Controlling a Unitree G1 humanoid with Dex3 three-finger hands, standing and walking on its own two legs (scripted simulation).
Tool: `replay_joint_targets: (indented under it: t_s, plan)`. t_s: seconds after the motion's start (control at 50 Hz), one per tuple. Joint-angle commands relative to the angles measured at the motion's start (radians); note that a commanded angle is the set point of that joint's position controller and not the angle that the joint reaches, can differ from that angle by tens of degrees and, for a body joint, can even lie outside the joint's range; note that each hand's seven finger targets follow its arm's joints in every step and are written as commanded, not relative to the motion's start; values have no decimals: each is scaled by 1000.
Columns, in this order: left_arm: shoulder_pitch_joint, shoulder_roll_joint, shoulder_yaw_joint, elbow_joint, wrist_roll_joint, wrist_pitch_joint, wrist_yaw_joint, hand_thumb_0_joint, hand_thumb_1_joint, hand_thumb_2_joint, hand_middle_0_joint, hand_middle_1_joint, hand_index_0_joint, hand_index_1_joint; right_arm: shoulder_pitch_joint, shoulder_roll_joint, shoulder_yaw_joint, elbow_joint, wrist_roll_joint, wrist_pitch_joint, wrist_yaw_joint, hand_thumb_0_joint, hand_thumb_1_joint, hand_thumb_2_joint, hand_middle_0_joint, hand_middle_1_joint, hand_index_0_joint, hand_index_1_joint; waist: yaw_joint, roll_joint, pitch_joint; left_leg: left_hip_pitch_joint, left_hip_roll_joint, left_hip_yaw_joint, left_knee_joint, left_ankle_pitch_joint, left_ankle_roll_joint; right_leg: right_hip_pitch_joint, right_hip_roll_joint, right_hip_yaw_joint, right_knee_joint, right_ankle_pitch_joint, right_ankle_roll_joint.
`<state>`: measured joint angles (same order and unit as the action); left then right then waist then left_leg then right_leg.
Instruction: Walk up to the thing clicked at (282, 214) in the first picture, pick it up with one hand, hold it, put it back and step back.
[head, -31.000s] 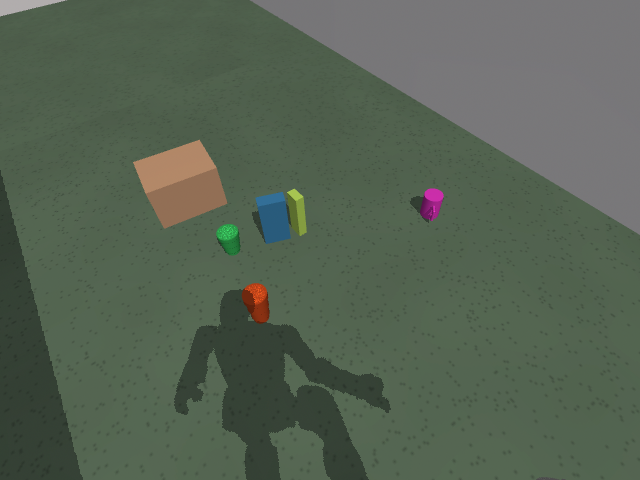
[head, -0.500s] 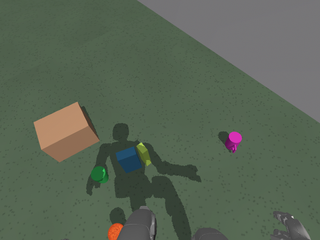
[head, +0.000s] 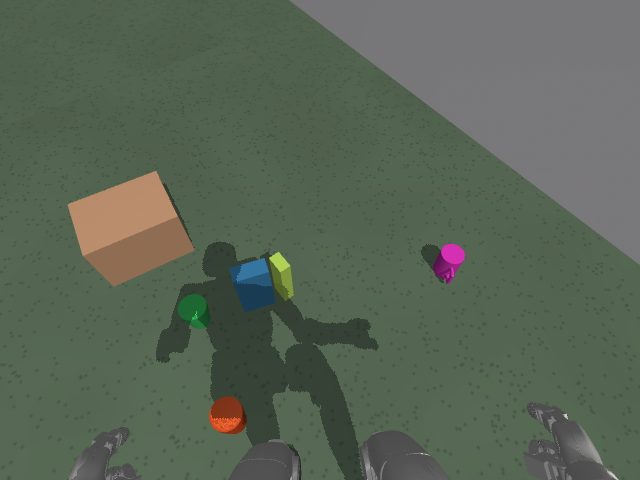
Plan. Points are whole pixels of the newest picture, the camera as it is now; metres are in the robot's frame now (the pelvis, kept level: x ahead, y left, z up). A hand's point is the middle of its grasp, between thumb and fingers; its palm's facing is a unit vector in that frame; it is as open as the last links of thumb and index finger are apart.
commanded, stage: step back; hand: left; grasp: from the side
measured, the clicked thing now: (254, 286) +0.64 +0.23 -0.65
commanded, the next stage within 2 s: none
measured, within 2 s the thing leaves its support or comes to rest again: neither
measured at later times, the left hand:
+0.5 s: hand out of the picture -0.04 +0.27 -0.14, palm faces +0.04 -0.90 -0.43, open 7.4 cm
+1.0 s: hand out of the picture -0.27 +0.24 -0.14, palm faces -0.02 -0.91 -0.42, open 7.4 cm
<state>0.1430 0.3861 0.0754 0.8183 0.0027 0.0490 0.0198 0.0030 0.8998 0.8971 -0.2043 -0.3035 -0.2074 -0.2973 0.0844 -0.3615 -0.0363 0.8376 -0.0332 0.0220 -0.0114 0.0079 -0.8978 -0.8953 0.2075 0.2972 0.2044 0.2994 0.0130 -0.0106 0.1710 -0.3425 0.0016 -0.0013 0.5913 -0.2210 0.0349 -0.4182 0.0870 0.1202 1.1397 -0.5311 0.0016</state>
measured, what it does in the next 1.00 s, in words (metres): walks backwards: right foot, then left foot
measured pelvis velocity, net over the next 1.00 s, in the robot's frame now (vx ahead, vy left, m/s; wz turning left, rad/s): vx -0.33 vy -0.03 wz -0.03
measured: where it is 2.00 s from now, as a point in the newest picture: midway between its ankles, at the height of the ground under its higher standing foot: outside the picture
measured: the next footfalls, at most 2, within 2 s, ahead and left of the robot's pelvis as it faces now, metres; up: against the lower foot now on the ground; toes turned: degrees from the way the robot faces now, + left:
right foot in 0.14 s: -0.04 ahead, -0.14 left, +0.00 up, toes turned +0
left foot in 0.50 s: -0.14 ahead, +0.11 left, +0.00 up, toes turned +0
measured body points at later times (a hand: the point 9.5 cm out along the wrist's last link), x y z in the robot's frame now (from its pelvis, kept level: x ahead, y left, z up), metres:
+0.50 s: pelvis -0.16 -0.01 -0.01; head -0.09 -0.02 +0.43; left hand -0.04 +0.31 -0.11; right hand -0.08 -0.33 -0.14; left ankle -0.18 +0.11 -0.73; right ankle -0.08 -0.14 -0.73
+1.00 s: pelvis -0.33 -0.03 +0.00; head -0.28 -0.05 +0.45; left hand -0.27 +0.29 -0.11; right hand -0.19 -0.34 -0.12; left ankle -0.28 +0.11 -0.67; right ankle -0.33 -0.14 -0.73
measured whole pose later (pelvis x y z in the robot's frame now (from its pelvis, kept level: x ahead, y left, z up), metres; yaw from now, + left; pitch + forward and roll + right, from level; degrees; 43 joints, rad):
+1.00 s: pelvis -0.33 -0.03 +0.00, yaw -2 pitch -2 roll +2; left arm 0.22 0.35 0.06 0.89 0.04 0.05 0.01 0.00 0.90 0.90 -0.21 -0.30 -0.21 -0.30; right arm 0.10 -0.40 -0.05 0.86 -0.01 0.07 -0.02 0.01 -0.90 -0.90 0.21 0.30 0.20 0.30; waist 0.05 0.02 0.15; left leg -0.53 -0.11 -0.13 1.06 -0.47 -0.01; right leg -0.26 -0.01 0.04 0.64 -0.34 -0.02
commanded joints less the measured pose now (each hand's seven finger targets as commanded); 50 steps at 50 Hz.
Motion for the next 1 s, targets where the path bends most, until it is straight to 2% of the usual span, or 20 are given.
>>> replay_joint_targets:
  t_s: [0.0, 0.1, 0.12, 0.14, 0.16, 0.2, 0.24, 0.38, 0.46, 0.48, 0.5, 0.52, 0.6, 0.74, 0.82, 0.84, 0.86, 0.88, 0.94, 0.98]
  plan:
    - [62, 167, 52, -60, 5, -29, 5, 0, 900, 900, -200, -300, -200, -300, 47, -258, -76, -68, 0, -9, -11, 0, -900, -900, 200, 300, 200, 300, -42, 157, -217, 220, 243, -222, -123, 355, 221, 1, -38, -30, -196, 3, 28]
    - [202, 169, 60, 20, 23, -44, 0, 0, 900, 900, -200, -300, -200, -300, 2, -283, -82, -84, 18, 17, -4, 0, -900, -900, 200, 300, 200, 300, 15, 182, -284, 72, 197, -188, -50, 148, 118, 281, -60, -130, -686, 268, -19]
    - [198, 205, 70, 10, 38, -49, 1, 0, 900, 900, -200, -300, -200, -300, 8, -246, -71, -84, 25, 19, -2, 0, -900, -900, 200, 300, 200, 300, 16, 103, -253, -68, 152, -174, 3, 7, 58, 322, -130, 0, -726, 237, -47]
    - [154, 313, 97, -15, 40, -47, -3, 0, 900, 900, -200, -300, -200, -300, -43, -200, -64, -111, 37, 15, -1, 0, -900, -900, 200, 300, 200, 300, 40, -184, -178, -232, -56, -83, 194, -234, -16, 235, -331, 314, -811, 187, -167]
    - [70, 399, 112, -58, 46, -44, -2, 0, 900, 900, -200, -300, -200, -300, -56, -228, -77, -104, 24, 21, -13, 0, -900, -900, 200, 300, 200, 300, 66, -295, -117, -171, -94, -115, 470, -377, -51, 1, -523, 510, -894, 153, -316]
    - [-65, 281, 81, -100, 32, -55, 9, 0, 900, 900, -200, -300, -200, -300, 48, -247, -85, -51, 34, 23, -12, 0, -900, -900, 200, 300, 200, 300, -33, -76, -88, -159, -121, -228, 631, -281, -44, 10, -403, 261, -782, 420, -249]
    - [-88, 242, 80, -103, 41, -52, 13, 0, 900, 900, -200, -300, -200, -300, 92, -222, -72, -39, 37, 9, -15, 0, -900, -900, 200, 300, 200, 300, -42, -121, -134, -147, -130, -169, 629, -236, -47, 87, -327, 112, -716, 551, -200]
    - [45, 223, 71, -94, 36, -33, 27, 0, 900, 900, -200, -300, -200, -300, 89, -203, -60, -49, 17, 2, -17, 0, -900, -900, 200, 300, 200, 300, 50, -185, -209, -138, -52, -74, 217, -308, -53, 385, -352, 111, -614, 723, -206]
    - [-27, 235, 54, -117, 14, -12, 15, 0, 900, 900, -200, -300, -200, -300, 219, -217, -79, 12, 8, -5, -12, 0, -900, -900, 200, 300, 200, 300, -29, -142, -254, 121, -36, -1, -159, -2, -17, 229, -301, 60, -506, 604, -131]
    - [2, 200, 43, -119, 11, -8, 12, 0, 900, 900, -200, -300, -200, -300, 199, -257, -90, 2, -5, -7, -11, 0, -900, -900, 200, 300, 200, 300, -16, -28, -259, 188, 88, -189, -188, 68, 26, 99, -230, 26, -428, 437, -81]
    - [-31, 177, 34, -133, 2, -12, 16, 0, 900, 900, -200, -300, -200, -300, 133, -377, -109, -24, -1, -2, 1, 0, -900, -900, 200, 300, 200, 300, -20, 232, -232, 150, 303, -453, -238, 180, 165, -46, -37, -125, -260, 69, -25]
    - [-94, 212, 60, -124, 17, -10, 30, 0, 900, 900, -200, -300, -200, -300, 123, -411, -118, -40, -8, -4, 4, 0, -900, -900, 200, 300, 200, 300, -77, 244, -208, 8, 397, -578, -275, 229, 283, -4, -16, -3, -33, -154, -13]
    - [42, 199, 58, -43, -3, -6, 22, 0, 900, 900, -200, -300, -200, -300, -1, -280, -77, -50, -6, -11, -16, 0, -900, -900, 200, 300, 200, 300, 34, 121, -163, 54, 262, -265, -167, 345, 198, -58, -1, 53, 158, 6, -23]
    - [27, 174, 44, -40, 15, -26, 5, 0, 900, 900, -200, -300, -200, -300, 80, -274, -81, -49, -8, 4, -11, 0, -900, -900, 200, 300, 200, 300, -44, 179, -230, 257, 242, -243, -117, 314, 210, 16, -54, -67, -310, 3, 27]
    - [162, 167, 41, 38, 28, -39, 3, 0, 900, 900, -200, -300, -200, -300, 12, -281, -76, -57, 14, 30, -5, 0, -900, -900, 200, 300, 200, 300, 20, 187, -303, 141, 202, -189, -21, 253, 115, 268, -66, -123, -753, 279, -22]
    - [156, 221, 57, 29, 42, -44, 4, 0, 900, 900, -200, -300, -200, -300, 9, -245, -63, -66, 22, 27, -3, 0, -900, -900, 200, 300, 200, 300, 18, 88, -279, -6, 145, -166, 29, 107, 58, 319, -142, 17, -747, 269, -52]
    - [130, 328, 84, 17, 40, -36, -1, 0, 900, 900, -200, -300, -200, -300, -62, -198, -57, -97, 32, 20, -9, 0, -900, -900, 200, 300, 200, 300, 62, -224, -210, -182, -71, -78, 213, -204, -14, 246, -341, 298, -791, 323, -185]
    - [59, 393, 97, -22, 50, -38, 2, 0, 900, 900, -200, -300, -200, -300, -54, -219, -68, -93, 22, 26, -21, 0, -900, -900, 200, 300, 200, 300, 70, -286, -145, -156, -73, -120, 452, -389, -50, 57, -524, 464, -850, 351, -315]
    - [-88, 255, 59, -66, 41, -44, 15, 0, 900, 900, -200, -300, -200, -300, 32, -229, -68, -42, 36, 24, -21, 0, -900, -900, 200, 300, 200, 300, -30, -84, -123, -150, -120, -182, 609, -278, -43, 80, -352, 122, -694, 647, -216]
    - [-27, 243, 60, -62, 44, -46, 18, 0, 900, 900, -200, -300, -200, -300, 50, -207, -56, -41, 25, 13, -23, 0, -900, -900, 200, 300, 200, 300, 3, -121, -158, -141, -109, -136, 566, -269, -53, 158, -309, 63, -650, 690, -198]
